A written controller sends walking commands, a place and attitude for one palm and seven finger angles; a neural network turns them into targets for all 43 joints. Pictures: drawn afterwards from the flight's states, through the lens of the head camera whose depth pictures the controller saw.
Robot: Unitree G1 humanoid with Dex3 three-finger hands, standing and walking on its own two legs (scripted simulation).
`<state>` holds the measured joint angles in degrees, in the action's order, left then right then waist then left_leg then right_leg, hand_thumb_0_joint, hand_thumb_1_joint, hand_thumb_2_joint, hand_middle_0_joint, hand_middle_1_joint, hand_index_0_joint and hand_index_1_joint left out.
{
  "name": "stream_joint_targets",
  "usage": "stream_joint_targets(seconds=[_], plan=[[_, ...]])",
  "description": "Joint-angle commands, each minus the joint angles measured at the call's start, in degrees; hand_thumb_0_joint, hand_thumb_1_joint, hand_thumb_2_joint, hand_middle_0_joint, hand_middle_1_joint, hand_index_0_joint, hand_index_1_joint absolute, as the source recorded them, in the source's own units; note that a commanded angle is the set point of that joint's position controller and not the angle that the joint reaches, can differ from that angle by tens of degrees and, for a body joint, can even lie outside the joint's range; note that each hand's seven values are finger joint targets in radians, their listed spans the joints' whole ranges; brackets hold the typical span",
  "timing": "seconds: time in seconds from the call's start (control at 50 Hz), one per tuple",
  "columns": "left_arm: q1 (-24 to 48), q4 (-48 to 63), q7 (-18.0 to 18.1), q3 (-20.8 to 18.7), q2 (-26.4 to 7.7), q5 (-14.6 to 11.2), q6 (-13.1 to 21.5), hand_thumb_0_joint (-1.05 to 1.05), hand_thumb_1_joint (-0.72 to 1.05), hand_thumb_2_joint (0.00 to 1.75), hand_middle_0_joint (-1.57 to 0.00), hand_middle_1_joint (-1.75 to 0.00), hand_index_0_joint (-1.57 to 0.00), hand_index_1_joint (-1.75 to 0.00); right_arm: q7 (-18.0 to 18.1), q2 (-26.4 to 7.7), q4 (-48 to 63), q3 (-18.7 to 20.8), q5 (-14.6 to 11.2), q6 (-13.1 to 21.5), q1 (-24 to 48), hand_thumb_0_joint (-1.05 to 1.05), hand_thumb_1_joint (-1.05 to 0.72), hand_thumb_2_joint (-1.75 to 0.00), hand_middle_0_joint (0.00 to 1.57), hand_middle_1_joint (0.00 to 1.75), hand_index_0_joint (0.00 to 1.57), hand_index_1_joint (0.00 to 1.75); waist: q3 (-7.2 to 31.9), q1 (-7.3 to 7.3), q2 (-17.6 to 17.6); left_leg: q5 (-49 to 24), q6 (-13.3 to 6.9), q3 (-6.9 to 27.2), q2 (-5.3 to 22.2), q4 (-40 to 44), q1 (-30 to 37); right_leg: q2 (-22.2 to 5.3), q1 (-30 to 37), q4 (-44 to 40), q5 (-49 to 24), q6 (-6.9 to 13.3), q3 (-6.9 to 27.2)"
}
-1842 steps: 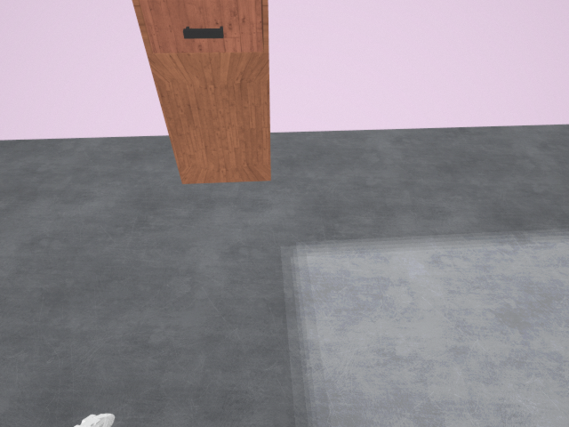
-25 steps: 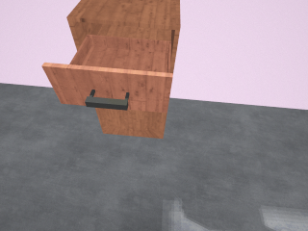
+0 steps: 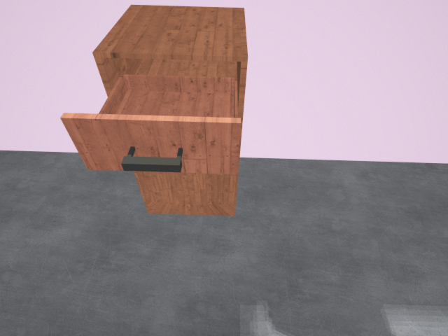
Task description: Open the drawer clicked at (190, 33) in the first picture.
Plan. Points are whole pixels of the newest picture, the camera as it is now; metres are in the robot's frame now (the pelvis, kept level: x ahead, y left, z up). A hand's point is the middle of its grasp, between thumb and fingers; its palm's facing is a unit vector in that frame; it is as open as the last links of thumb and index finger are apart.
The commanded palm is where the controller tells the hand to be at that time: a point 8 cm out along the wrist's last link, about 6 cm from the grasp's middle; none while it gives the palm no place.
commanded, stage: let the arm hang, fingers relaxed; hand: left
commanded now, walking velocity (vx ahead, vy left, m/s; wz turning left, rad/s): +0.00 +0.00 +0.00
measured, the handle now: (154, 157) +0.51 +0.20 +0.00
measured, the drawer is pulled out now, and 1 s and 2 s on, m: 0.30 0.30 0.30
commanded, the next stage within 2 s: look to check the result in 0.16 s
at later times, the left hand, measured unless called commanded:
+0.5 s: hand out of the picture -0.02 +0.16 -0.18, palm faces +0.05 -0.98 -0.17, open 7.4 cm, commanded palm none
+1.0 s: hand out of the picture +0.01 +0.16 -0.17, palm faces +0.04 -0.98 -0.19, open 7.4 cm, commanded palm none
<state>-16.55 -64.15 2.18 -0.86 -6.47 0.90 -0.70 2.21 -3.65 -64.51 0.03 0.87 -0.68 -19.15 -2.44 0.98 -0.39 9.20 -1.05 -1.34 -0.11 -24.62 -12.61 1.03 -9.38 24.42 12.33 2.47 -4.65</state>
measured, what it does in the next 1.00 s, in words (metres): stands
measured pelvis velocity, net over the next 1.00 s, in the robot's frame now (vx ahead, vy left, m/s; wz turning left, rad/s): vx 0.01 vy -0.01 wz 0.00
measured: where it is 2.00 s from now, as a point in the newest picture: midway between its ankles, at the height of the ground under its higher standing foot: outside the picture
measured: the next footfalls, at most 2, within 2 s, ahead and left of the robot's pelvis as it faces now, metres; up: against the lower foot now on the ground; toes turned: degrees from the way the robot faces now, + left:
none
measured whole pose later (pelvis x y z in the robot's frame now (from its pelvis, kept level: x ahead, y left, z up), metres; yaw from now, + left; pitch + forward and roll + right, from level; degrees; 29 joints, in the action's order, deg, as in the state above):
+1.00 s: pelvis +0.01 -0.01 +0.00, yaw +0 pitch -3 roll +0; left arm -15.5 -64.6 2.0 -1.1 -7.0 0.5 0.0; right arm 2.4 -6.2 -65.2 0.4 0.8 -0.3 -16.6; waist -4.4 1.0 -0.9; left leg 9.3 -0.4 -1.1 0.1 -22.6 -10.6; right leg 1.4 -7.4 22.4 12.6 2.9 -4.8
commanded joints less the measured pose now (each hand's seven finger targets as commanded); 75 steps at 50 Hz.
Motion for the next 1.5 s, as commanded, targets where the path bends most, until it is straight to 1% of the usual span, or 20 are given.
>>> stream_joint_targets(seconds=[0.0, 0.2, 0.3, 0.34, 0.42, 0.52, 0.54, 0.58, 0.64, 0.72, 0.84, 0.86, 1.0, 1.1, 1.2, 1.24, 1.34, 1.4, 1.44, 1.48], plan=[[-5.8, 0.6, 0.1, -1.2, -5.4, -0.5, 0.8, 0.0, 0.9, 0.9, -0.2, -0.3, -0.2, -0.3, 0.4, -5.2, 1.1, 1.3, 0.1, 0.4, -5.0, 0.0, -0.9, -0.9, 0.2, 0.3, 0.2, 0.3, -5.3, -0.77, -0.9, 5.4, -1.2, 6.4, 4.6, 6.4, -3.1, -5.6, -3.8, -6.7, 4.6, 1.0, 6.8], [-5.5, 1.0, 0.1, -1.1, -5.6, -0.5, 0.9, 0.0, 0.9, 0.9, -0.2, -0.3, -0.2, -0.3, 0.3, -5.7, 1.2, 1.5, 0.1, 0.1, -4.6, 0.0, -0.9, -0.9, 0.2, 0.3, 0.2, 0.3, -5.7, -0.29, -0.3, 6.1, -1.1, 5.8, 4.5, 5.6, -1.3, -5.8, -6.2, -8.2, 7.8, 1.0, 7.7], [-5.7, 0.6, 0.1, -1.1, -5.7, -0.6, 1.0, 0.0, 0.9, 0.9, -0.2, -0.3, -0.2, -0.3, 0.4, -6.2, 1.3, 1.4, 0.0, 0.5, -4.1, 0.0, -0.9, -0.9, 0.2, 0.3, 0.2, 0.3, -3.3, -0.4, -2.1, 4.1, -1.1, 6.3, 4.9, 6.4, -0.2, -5.8, -3.8, -7.3, 4.0, 1.0, 7.2], [-5.9, 0.6, 0.1, -1.1, -5.7, -0.5, 1.1, 0.0, 0.9, 0.9, -0.2, -0.3, -0.2, -0.3, 0.5, -6.5, 1.4, 1.4, -0.1, 0.5, -3.8, 0.0, -0.9, -0.9, 0.2, 0.3, 0.2, 0.3, -3.4, -0.52, -0.9, 3.3, -1.1, 6.3, 5.1, 6.1, 0.4, -5.5, -3.6, -7.4, 3.3, 0.9, 7.3], [-5.5, 0.1, 0.1, -1.0, -5.8, -0.6, 1.1, 0.0, 0.9, 0.9, -0.2, -0.3, -0.2, -0.3, 0.4, -6.5, 1.0, 1.3, -0.1, 0.5, -3.5, 0.0, -0.9, -0.9, 0.2, 0.3, 0.2, 0.3, -4.2, -0.39, -0.7, 2.9, -0.9, 5.8, 4.8, 6.1, 0.5, -6.1, -4.0, -7.9, 4.2, 0.9, 7.1], [-5.3, 0.0, 0.1, -1.1, -5.8, -0.6, 1.2, 0.0, 0.9, 0.9, -0.2, -0.3, -0.2, -0.3, 0.4, -6.6, 1.0, 1.3, -0.1, 0.5, -3.2, 0.0, -0.9, -0.9, 0.2, 0.3, 0.2, 0.3, -3.5, -0.31, -1.1, 1.4, -0.8, 5.6, 4.9, 5.8, 1.4, -6.4, -3.5, -8.2, 3.2, 0.8, 7.1], [-5.3, 0.0, 0.2, -1.1, -5.9, -0.6, 1.3, 0.0, 0.9, 0.9, -0.2, -0.3, -0.2, -0.3, 0.4, -6.7, 1.1, 1.3, -0.2, 0.4, -3.2, 0.0, -0.9, -0.9, 0.2, 0.3, 0.2, 0.3, -3.3, -0.29, -0.1, 0.8, -0.9, 5.7, 5.0, 5.6, 2.0, -6.1, -3.7, -8.2, 3.0, 0.8, 7.1], [-4.7, 0.1, 0.2, -1.1, -5.9, -0.6, 1.2, 0.0, 0.9, 0.9, -0.2, -0.3, -0.2, -0.3, 0.4, -6.6, 0.8, 1.3, -0.1, 0.5, -3.1, 0.0, -0.9, -0.9, 0.2, 0.3, 0.2, 0.3, -3.5, -0.24, -1.1, 0.6, -0.8, 5.6, 5.1, 5.9, 1.3, -6.3, -3.0, -8.1, 2.5, 0.7, 6.9], [-4.8, 0.0, 0.2, -1.1, -5.9, -0.6, 1.2, 0.0, 0.9, 0.9, -0.2, -0.3, -0.2, -0.3, 0.4, -6.9, 0.9, 1.3, -0.1, 0.5, -2.9, 0.0, -0.9, -0.9, 0.2, 0.3, 0.2, 0.3, -3.8, -0.36, -0.1, 0.4, -0.8, 5.7, 5.0, 5.7, 1.6, -6.2, -3.3, -8.3, 2.8, 0.7, 6.9], [-4.0, 0.1, 0.2, -1.2, -6.0, -0.6, 1.1, 0.0, 0.9, 0.9, -0.2, -0.3, -0.2, -0.3, 0.4, -6.8, 0.6, 1.1, 0.0, 0.4, -2.6, 0.0, -0.9, -0.9, 0.2, 0.3, 0.2, 0.3, -4.3, -0.27, -1.2, 1.1, -0.6, 5.7, 5.0, 6.2, 0.9, -6.3, -2.9, -8.3, 2.9, 0.7, 6.9], [-4.1, 0.3, 0.2, -1.2, -6.2, -0.6, 1.3, 0.0, 0.9, 0.9, -0.2, -0.3, -0.2, -0.3, 0.4, -7.1, 0.7, 1.3, 0.0, 0.6, -2.1, 0.0, -0.9, -0.9, 0.2, 0.3, 0.2, 0.3, -3.9, -0.53, -0.1, -0.3, -0.6, 5.6, 5.1, 5.9, 2.0, -6.2, -2.7, -8.6, 2.1, 0.7, 7.0], [-3.5, 0.2, 0.2, -1.2, -6.1, -0.6, 1.3, 0.0, 0.9, 0.9, -0.2, -0.3, -0.2, -0.3, 0.4, -7.0, 0.5, 1.3, 0.0, 0.5, -2.2, 0.0, -0.9, -0.9, 0.2, 0.3, 0.2, 0.3, -4.3, -0.26, -0.4, 0.3, -0.6, 5.5, 5.1, 6.1, 1.6, -6.3, -2.8, -8.7, 2.5, 0.7, 7.0], [-3.3, 0.4, 0.2, -1.3, -6.7, -0.7, 1.5, 0.0, 0.9, 0.9, -0.2, -0.3, -0.2, -0.3, 0.4, -7.4, 0.3, 1.3, 0.0, 0.8, -1.9, 0.0, -0.9, -0.9, 0.2, 0.3, 0.2, 0.3, -2.6, -0.4, 0.1, -2.8, -0.4, 5.2, 5.2, 5.3, 2.6, -6.5, -1.1, -8.5, -0.4, 0.7, 7.1], [-3.0, 0.4, 0.2, -1.3, -7.0, -0.7, 1.5, 0.0, 0.9, 0.9, -0.2, -0.3, -0.2, -0.3, 0.4, -7.6, 0.1, 1.3, 0.0, 0.6, -1.8, 0.0, -0.9, -0.9, 0.2, 0.3, 0.2, 0.3, -3.9, -0.32, -0.3, -2.4, -0.3, 5.0, 5.3, 5.5, 2.3, -6.6, -1.5, -9.0, 0.1, 0.7, 7.1], [-2.7, 0.4, 0.2, -1.3, -7.3, -0.7, 1.5, 0.0, 0.9, 0.9, -0.2, -0.3, -0.2, -0.3, 0.4, -8.1, 0.3, 1.4, 0.0, 0.6, -1.3, 0.0, -0.9, -0.9, 0.2, 0.3, 0.2, 0.3, -3.6, -0.24, -0.7, -1.9, -0.3, 5.1, 5.3, 5.5, 2.8, -6.7, -1.8, -9.5, 1.1, 0.8, 7.6], [-2.8, 0.4, 0.2, -1.4, -7.7, -0.7, 1.6, 0.0, 0.9, 0.9, -0.2, -0.3, -0.2, -0.3, 0.5, -8.7, 0.4, 1.4, 0.0, 0.7, -0.9, 0.0, -0.9, -0.9, 0.2, 0.3, 0.2, 0.3, -2.6, -0.42, -0.9, -2.9, -0.3, 5.1, 5.4, 5.2, 3.8, -6.5, -1.2, -9.4, -0.3, 0.9, 7.6], [-2.5, 0.4, 0.1, -1.5, -8.2, -0.7, 1.7, 0.0, 0.9, 0.9, -0.2, -0.3, -0.2, -0.3, 0.5, -9.2, 0.4, 1.5, -0.1, 0.7, -0.4, 0.0, -0.9, -0.9, 0.2, 0.3, 0.2, 0.3, -2.6, -0.49, -0.1, -3.6, -0.2, 5.0, 5.6, 5.2, 4.0, -6.6, -0.7, -9.5, -1.5, 0.8, 7.5], [-1.7, 0.4, 0.1, -1.5, -8.2, -0.7, 1.6, 0.0, 0.9, 0.9, -0.2, -0.3, -0.2, -0.3, 0.5, -9.3, 0.3, 1.4, 0.0, 0.7, -0.2, 0.0, -0.9, -0.9, 0.2, 0.3, 0.2, 0.3, -2.9, -0.29, -0.8, -3.7, -0.1, 5.0, 5.7, 5.5, 3.6, -6.7, -0.5, -9.3, -2.0, 0.8, 7.4], [-1.9, 0.4, 0.1, -1.6, -8.7, -0.6, 1.8, 0.0, 0.9, 0.9, -0.2, -0.3, -0.2, -0.3, 0.5, -9.8, 0.5, 1.6, -0.1, 0.8, 0.3, 0.0, -0.9, -0.9, 0.2, 0.3, 0.2, 0.3, -2.5, -0.45, 0.3, -4.3, -0.2, 5.1, 5.8, 5.4, 4.3, -6.6, -0.4, -9.5, -2.7, 0.7, 7.4], [-1.2, 0.5, 0.1, -1.6, -8.7, -0.7, 1.8, 0.0, 0.9, 0.9, -0.2, -0.3, -0.2, -0.3, 0.5, -9.9, 0.4, 1.5, 0.0, 0.8, 0.5, 0.0, -0.9, -0.9, 0.2, 0.3, 0.2, 0.3, -2.6, -0.29, -0.4, -4.4, -0.1, 5.0, 5.7, 5.4, 3.9, -6.7, -0.1, -9.4, -3.1, 0.7, 7.5]])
